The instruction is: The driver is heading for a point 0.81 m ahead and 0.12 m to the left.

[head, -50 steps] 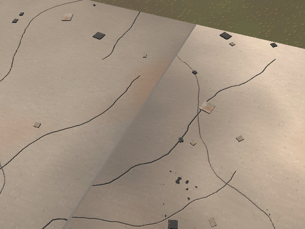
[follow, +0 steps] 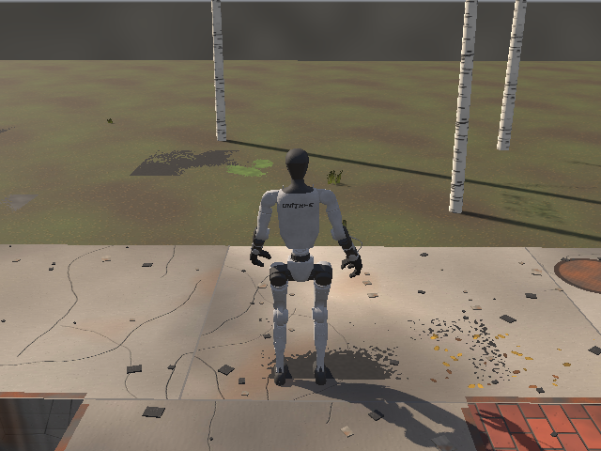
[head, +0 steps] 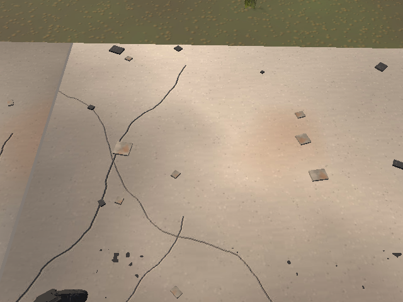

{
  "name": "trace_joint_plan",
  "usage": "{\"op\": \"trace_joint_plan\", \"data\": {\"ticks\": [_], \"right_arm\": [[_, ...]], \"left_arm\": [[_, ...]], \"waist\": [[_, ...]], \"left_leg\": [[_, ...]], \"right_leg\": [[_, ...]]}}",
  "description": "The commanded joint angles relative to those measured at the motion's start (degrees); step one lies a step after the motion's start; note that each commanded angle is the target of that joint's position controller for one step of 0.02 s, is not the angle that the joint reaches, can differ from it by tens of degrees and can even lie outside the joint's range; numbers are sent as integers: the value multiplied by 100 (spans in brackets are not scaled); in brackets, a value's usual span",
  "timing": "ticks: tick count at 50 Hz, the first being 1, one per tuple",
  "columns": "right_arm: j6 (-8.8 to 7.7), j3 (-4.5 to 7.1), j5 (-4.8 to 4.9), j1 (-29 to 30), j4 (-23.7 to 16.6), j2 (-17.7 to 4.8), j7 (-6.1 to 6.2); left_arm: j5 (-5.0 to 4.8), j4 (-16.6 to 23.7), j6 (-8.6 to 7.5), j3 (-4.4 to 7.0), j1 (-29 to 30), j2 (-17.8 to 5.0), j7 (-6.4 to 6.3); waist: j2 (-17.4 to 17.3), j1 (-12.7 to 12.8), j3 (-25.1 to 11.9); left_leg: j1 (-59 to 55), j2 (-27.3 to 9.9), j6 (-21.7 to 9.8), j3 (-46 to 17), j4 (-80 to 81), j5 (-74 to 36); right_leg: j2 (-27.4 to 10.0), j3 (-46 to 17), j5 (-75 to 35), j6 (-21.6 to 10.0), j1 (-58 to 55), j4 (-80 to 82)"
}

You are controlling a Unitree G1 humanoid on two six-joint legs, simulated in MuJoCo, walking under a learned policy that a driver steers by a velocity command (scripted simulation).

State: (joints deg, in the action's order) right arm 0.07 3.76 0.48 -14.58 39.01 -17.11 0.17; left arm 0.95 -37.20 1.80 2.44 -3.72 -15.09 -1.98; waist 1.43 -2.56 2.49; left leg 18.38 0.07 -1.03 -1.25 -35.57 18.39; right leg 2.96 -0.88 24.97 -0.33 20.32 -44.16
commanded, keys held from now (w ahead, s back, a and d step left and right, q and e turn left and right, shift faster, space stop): q+shift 0.36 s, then shift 0.12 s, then w+shift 0.06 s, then w+e+shift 0.46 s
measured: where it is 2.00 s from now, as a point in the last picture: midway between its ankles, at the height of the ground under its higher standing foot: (189, 173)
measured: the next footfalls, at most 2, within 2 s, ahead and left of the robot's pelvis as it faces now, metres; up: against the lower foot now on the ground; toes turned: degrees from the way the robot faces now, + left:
right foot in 0.28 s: +0.09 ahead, -0.12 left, +0.00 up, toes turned +23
left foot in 0.70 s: -0.02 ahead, +0.13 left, +0.00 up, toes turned +25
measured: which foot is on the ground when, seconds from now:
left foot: down 0.00-0.28, up 0.30-0.68, down 0.70-1.00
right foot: up 0.00-0.26, down 0.28-0.70, up 0.72-1.00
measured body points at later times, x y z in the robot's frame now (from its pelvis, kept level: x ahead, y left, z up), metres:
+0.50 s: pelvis +0.01 -0.04 +0.02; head +0.05 -0.03 +0.46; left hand +0.02 +0.28 -0.07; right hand +0.29 -0.24 -0.08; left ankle -0.06 +0.10 -0.64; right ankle +0.06 -0.13 -0.73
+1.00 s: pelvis +0.15 +0.06 -0.01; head +0.17 +0.08 +0.44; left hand +0.27 +0.36 -0.11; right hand +0.19 -0.22 -0.12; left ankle -0.06 +0.11 -0.73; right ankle +0.31 -0.01 -0.66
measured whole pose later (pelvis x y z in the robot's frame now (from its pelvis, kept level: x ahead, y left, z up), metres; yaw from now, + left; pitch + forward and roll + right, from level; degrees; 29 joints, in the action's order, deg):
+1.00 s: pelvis +0.15 +0.06 -0.01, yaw +12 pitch +2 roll +1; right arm -4.8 2.5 -2.5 -28.3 47.4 -15.8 0.5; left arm 1.9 -39.9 1.4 3.7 -8.0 -18.1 5.8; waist 2.8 -2.9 -0.1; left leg -10.5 0.3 1.4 12.5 -10.6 23.1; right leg -3.1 2.6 5.6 -3.7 46.6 -60.8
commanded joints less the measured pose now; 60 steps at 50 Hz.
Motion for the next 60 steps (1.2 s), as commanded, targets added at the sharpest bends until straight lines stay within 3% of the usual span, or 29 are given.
{"op": "trace_joint_plan", "data": {"ticks": [1,4,8,13,14,15,16,17,18,20,24,28,31,33,34,35,36,37,38,39,42,50,53,54,56,57,58,59,60], "right_arm": [[-181,349,-105,-267,-403,-1203,83],[-36,338,136,408,-595,-997,204],[195,444,101,395,-704,-1121,272],[266,444,213,800,-888,-1088,210],[265,375,182,633,-890,-862,208],[254,272,116,278,-920,-452,187],[172,404,55,146,-940,-923,168],[167,516,65,156,-826,-1306,143],[203,550,75,141,-701,-1348,138],[257,447,42,187,-648,-998,138],[201,236,56,795,-930,-620,124],[83,53,76,836,-916,-437,-7],[-173,49,54,781,-787,-486,-80],[-332,80,107,200,-486,-469,-95],[-357,135,134,-314,-264,-535,-63],[-383,215,103,-1222,-82,-720,-1],[-311,194,-613,-1893,-31,-1290,15],[-290,291,-647,-1478,-143,-1453,81],[-302,151,-510,-994,-151,-1001,71],[-337,52,-382,-618,-180,-711,37],[-440,-41,-270,-471,-113,-455,43],[-620,-46,-289,-1123,608,-421,67],[-579,-16,-281,-1237,780,-758,147],[-506,32,-303,-1190,791,-971,190],[-337,144,-346,-783,630,-1332,196],[-348,130,-336,-664,576,-1242,132],[-445,-87,-244,-619,164,-322,-41],[-611,-100,-218,-186,-325,-614,-44],[-719,-107,-240,325,-449,-711,-53]], "left_arm": [[-56,630,-127,291,388,-621,-14],[-77,537,-144,285,315,-504,37],[-156,434,-243,244,223,-348,156],[-180,150,-324,417,-535,-694,213],[-142,104,-314,511,-723,-964,171],[-14,217,-249,576,-522,-1447,120],[226,309,-295,536,-340,-1321,153],[188,430,-331,445,-14,-994,115],[107,457,-329,390,215,-777,60],[-27,415,-301,334,140,-716,-36],[2,184,-235,360,-591,-903,-46],[-198,20,-307,414,-1035,-1161,75],[-300,-68,-372,381,-1082,-1223,171],[-387,-101,-356,353,-1052,-1227,215],[-374,-69,-383,289,-993,-1036,228],[-322,107,-459,143,-590,-563,266],[122,313,-422,54,-433,-13,332],[193,512,-386,155,-134,-449,326],[104,418,-340,237,-99,-641,383],[53,221,-324,268,-433,-680,468],[94,-78,-181,295,-757,-727,667],[98,435,-144,31,695,-394,857],[36,510,-124,-57,637,-321,783],[17,401,-125,-13,165,-462,730],[-23,-144,-183,243,-1861,-1001,593],[26,-490,-201,436,-2732,-1335,465],[24,-418,-97,602,-2036,-1908,356],[33,-180,-67,650,-2015,-2127,394],[9,-301,-89,620,-2099,-1906,339]], "waist": [[-1124,35,-723],[-739,278,-766],[-996,193,-1026],[-1237,465,-955],[-855,407,-1062],[918,73,-954],[1279,-2,-695],[821,-66,-473],[515,-85,-318],[403,62,-250],[502,474,-441],[888,654,-606],[798,474,-122],[541,96,8],[365,-159,-92],[-50,-647,-431],[-1657,-870,-836],[-1151,-795,-233],[-789,-461,240],[-902,-170,312],[-984,68,193],[-560,-50,959],[-689,194,504],[-866,510,128],[-1025,1504,-979],[-593,1829,-1316],[1325,983,-1113],[695,1107,-1872],[19,1136,-1291]], "left_leg": [[-1547,-1720,-1621,-2896,1553,-3145],[-1447,-1071,-1031,-2133,1346,-3005],[-1249,-819,-964,-2300,1204,-2765],[-416,-461,-618,-2774,1003,-1555],[196,-152,-337,-2524,488,-360],[1448,760,14,-1361,-885,1522],[1814,431,247,-1146,-2124,1776],[1781,106,368,-946,-2780,1343],[1755,-8,454,-800,-3036,899],[1882,-45,608,-623,-3571,430],[1966,-72,748,-398,-2759,474],[1338,-199,469,-34,-1449,629],[115,18,178,292,7,785],[-1047,106,-52,453,1457,-236],[-2119,3,-137,375,1657,-566],[-3560,-761,-291,-478,1701,-181],[-4204,-2247,-383,-2407,2378,1975],[-3157,-2713,-826,-3081,2656,2427],[-2884,-2293,-672,-2457,2621,2281],[-2538,-1932,-451,-1766,2671,1602],[-2086,-1484,-331,-484,2854,327],[-2045,-1338,-216,1282,3221,-2066],[-2403,-1371,-65,1766,2300,-6810],[-2637,-1481,-41,1774,1547,-8078],[-2037,-1691,-241,1566,-1049,-8414],[-829,-1353,-166,1537,-2901,-6250],[1977,-1,214,1339,-5266,292],[2864,238,165,-88,-6033,417],[3168,-126,103,-432,-5717,70]], "right_leg": [[194,-575,1084,210,1612,-2279],[18,-526,175,364,1457,-1320],[252,-437,-234,474,657,83],[217,-337,-1391,306,-858,2285],[-508,-841,-1574,53,-1622,2562],[-1904,-2524,-1797,-691,-2075,2843],[-2646,-3301,-2022,-1329,-1421,3008],[-2475,-2716,-1947,-1359,-1139,2982],[-2017,-1996,-1651,-1137,-965,2923],[-1638,-1357,-2039,-1080,-1023,2825],[-1696,-958,-3181,-1394,-1752,2707],[-1849,-1342,517,-1289,-1591,3469],[-1664,-1257,353,-1241,-687,3480],[-1511,-1244,408,-1155,-87,3081],[-1331,-1164,329,-963,646,2651],[-847,-841,337,-553,1892,1370],[39,-12,1091,-378,2950,-696],[-132,-500,400,-438,3612,-1416],[-381,-725,-244,-444,3717,-1788],[-455,-656,-710,-358,3463,-1880],[-607,-266,-1352,-131,3040,-2516],[-706,723,-2021,-529,2994,-1054],[-99,1461,-1633,-993,1593,-228],[114,1490,-1323,-1116,1080,-185],[463,1120,-533,-1424,-1190,-57],[393,494,-419,-1547,-2797,625],[-1049,-2400,915,-2127,-4045,1545],[-1666,-4606,1248,-2669,-4405,2531],[-1705,-4418,973,-2446,-3939,2933]]}}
